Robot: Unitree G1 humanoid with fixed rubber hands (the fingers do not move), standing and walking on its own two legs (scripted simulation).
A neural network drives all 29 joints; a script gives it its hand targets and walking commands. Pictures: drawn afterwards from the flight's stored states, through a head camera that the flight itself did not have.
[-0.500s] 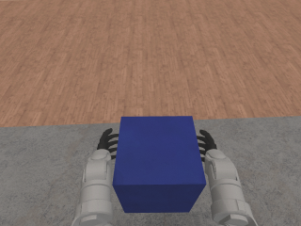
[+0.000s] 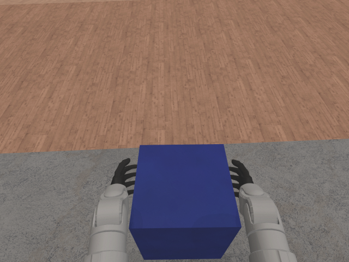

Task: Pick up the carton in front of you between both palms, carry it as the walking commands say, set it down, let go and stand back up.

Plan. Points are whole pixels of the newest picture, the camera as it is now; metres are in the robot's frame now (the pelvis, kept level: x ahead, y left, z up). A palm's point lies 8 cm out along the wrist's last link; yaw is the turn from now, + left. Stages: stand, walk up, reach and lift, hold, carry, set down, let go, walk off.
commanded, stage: reach and lift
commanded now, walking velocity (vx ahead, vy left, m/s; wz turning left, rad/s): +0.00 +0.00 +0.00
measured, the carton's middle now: (182, 204) +0.28 +0.01 -0.04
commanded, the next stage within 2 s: hold in 0.18 s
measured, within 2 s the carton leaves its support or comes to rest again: neither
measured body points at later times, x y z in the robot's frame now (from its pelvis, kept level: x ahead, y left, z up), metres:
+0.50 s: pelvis -0.01 +0.00 +0.00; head -0.05 +0.00 +0.45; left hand +0.30 +0.15 +0.05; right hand +0.29 -0.15 +0.04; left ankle +0.00 +0.13 -0.75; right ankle +0.00 -0.13 -0.75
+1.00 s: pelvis +0.08 +0.00 -0.02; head +0.05 +0.01 +0.43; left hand +0.38 +0.16 +0.07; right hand +0.36 -0.15 +0.06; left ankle +0.00 +0.14 -0.75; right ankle +0.02 -0.12 -0.75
